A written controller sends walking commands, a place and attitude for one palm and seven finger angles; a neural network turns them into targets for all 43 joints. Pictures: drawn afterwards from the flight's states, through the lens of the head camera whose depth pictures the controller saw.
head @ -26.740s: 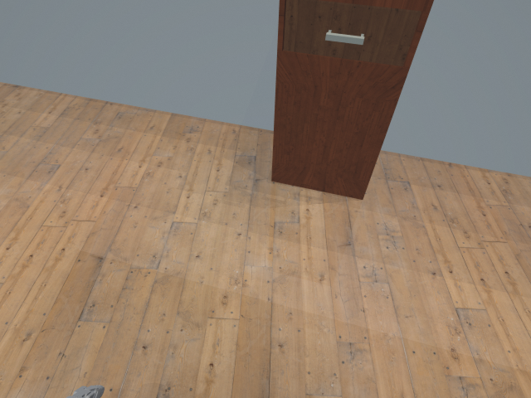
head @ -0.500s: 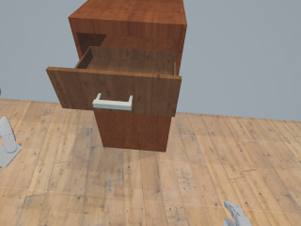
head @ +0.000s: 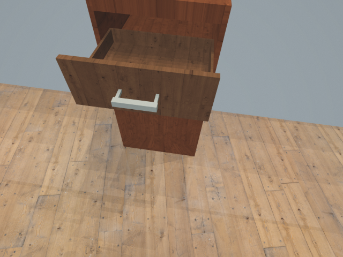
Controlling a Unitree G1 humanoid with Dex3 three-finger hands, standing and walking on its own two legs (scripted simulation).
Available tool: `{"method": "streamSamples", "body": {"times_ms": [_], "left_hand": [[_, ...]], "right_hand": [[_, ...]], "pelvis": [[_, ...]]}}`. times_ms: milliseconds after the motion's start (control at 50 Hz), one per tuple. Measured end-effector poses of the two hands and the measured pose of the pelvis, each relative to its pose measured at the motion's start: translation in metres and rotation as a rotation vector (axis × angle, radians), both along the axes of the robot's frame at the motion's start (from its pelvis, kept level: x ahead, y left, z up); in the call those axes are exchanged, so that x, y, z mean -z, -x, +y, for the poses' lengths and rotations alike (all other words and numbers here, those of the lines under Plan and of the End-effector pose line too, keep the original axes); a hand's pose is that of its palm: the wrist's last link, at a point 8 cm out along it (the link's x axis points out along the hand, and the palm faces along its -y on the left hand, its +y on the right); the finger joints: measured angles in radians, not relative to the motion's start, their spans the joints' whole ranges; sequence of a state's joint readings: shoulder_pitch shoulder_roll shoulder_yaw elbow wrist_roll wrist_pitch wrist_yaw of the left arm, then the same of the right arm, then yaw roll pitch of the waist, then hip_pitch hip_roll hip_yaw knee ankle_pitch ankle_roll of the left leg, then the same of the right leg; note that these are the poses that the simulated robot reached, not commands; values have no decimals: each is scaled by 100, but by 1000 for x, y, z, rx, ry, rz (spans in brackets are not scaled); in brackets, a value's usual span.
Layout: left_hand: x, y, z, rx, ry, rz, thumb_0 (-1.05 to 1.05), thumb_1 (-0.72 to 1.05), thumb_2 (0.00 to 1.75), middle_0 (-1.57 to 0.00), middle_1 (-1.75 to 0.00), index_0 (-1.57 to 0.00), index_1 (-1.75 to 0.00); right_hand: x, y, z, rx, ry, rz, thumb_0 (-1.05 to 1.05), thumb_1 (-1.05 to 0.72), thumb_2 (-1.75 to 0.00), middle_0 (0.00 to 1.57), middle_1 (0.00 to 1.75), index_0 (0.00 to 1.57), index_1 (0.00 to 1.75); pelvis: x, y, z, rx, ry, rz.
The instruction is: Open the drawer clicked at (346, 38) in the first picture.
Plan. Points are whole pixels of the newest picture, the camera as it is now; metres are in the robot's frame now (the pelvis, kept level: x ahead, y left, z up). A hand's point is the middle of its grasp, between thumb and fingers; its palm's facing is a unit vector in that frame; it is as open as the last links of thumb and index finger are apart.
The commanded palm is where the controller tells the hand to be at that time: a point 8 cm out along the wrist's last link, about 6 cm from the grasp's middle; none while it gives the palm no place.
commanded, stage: let the arm hang, fingers relaxed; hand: left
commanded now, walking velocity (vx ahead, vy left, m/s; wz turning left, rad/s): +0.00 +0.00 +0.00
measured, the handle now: (136, 99) +0.52 +0.14 +0.04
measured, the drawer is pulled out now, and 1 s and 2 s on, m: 0.30 0.30 0.30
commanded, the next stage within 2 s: look to check the result in 0.60 s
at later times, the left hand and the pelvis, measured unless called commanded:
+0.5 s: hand out of the picture +0.00 +0.17 -0.18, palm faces +0.01 -0.98 -0.19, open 7.3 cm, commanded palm none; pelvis -0.01 +0.01 +0.00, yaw -1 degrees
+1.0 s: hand out of the picture +0.00 +0.16 -0.18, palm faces +0.02 -0.98 -0.19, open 7.4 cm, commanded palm none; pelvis +0.00 +0.00 +0.00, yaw -1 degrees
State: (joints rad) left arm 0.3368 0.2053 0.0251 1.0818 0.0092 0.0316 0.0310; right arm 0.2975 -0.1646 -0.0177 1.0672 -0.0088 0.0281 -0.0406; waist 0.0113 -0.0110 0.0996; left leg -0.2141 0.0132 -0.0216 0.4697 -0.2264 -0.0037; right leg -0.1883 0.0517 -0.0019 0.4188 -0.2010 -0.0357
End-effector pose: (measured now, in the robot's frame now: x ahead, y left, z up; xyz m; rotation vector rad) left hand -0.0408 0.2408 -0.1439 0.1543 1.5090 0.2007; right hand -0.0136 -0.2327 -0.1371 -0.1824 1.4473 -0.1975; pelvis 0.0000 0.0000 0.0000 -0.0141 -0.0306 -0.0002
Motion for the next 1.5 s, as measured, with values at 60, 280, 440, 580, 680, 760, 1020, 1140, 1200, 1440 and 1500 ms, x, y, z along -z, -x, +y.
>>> {"method": "streamSamples", "body": {"times_ms": [60, 280, 440, 580, 680, 760, 1020, 1140, 1200, 1440, 1500], "left_hand": [[-3, 9, 1, 3, -2, 30, -1, 94, 90, -20, -30, -20, -30], [0, -17, -14, 31, 26, -57, 0, 91, 90, -20, -30, -20, -30], [2, -39, -21, 49, 35, -121, 1, 92, 90, -20, -30, -20, -30], [2, -38, -19, 43, 30, -114, 0, 91, 90, -20, -30, -20, -30], [1, -32, -20, 35, 31, -93, 0, 91, 90, -20, -30, -20, -30], [2, -29, -23, 33, 34, -78, 0, 91, 90, -20, -30, -20, -30], [1, -34, -27, 32, 34, -72, 0, 90, 90, -20, -30, -20, -30], [0, -44, -27, 37, 27, -93, 0, 90, 90, -20, -30, -20, -30], [0, -50, -27, 40, 24, -105, 0, 90, 90, -20, -30, -20, -30], [-2, -63, -26, 48, 16, -124, 0, 91, 90, -20, -30, -20, -30], [-3, -65, -24, 51, 12, -126, 0, 91, 90, -20, -30, -20, -30]], "right_hand": [[2, 14, 6, 16, -15, 26, 1, -91, -90, 20, 30, 19, 30], [12, 26, 41, 51, -98, 15, 0, -90, -90, 20, 30, 19, 30], [14, 22, 49, 72, -119, -20, 0, -90, -90, 20, 30, 20, 30], [14, 22, 43, 76, -106, -16, 0, -90, -90, 20, 30, 20, 30], [13, 22, 37, 75, -90, -6, 0, -90, -90, 20, 30, 19, 30], [12, 20, 32, 71, -81, -3, 0, -90, -90, 20, 30, 19, 30], [11, 6, 25, 59, -78, -15, 0, -90, -90, 20, 30, 19, 30], [12, -2, 23, 56, -79, -27, 0, -91, -90, 20, 30, 19, 30], [12, -4, 21, 55, -77, -30, 0, -91, -90, 20, 30, 19, 30], [10, -10, 12, 51, -66, -33, 0, -90, -90, 20, 30, 19, 30], [10, -11, 10, 51, -61, -34, 0, -90, -90, 20, 30, 19, 30]], "pelvis": [[-1, 1, 2, 4, -2, -4], [-1, 5, 6, 15, -11, -15], [0, 5, 6, 21, -13, -15], [0, 5, 5, 22, -14, -9], [0, 3, 4, 22, -14, -8], [0, 2, 2, 22, -14, -9], [-1, -2, -2, 21, -14, -4], [-2, -5, -4, 19, -15, -6], [-2, -6, -5, 19, -15, -7], [-2, -10, -8, 18, -15, -5], [-3, -11, -9, 19, -15, -6]]}}
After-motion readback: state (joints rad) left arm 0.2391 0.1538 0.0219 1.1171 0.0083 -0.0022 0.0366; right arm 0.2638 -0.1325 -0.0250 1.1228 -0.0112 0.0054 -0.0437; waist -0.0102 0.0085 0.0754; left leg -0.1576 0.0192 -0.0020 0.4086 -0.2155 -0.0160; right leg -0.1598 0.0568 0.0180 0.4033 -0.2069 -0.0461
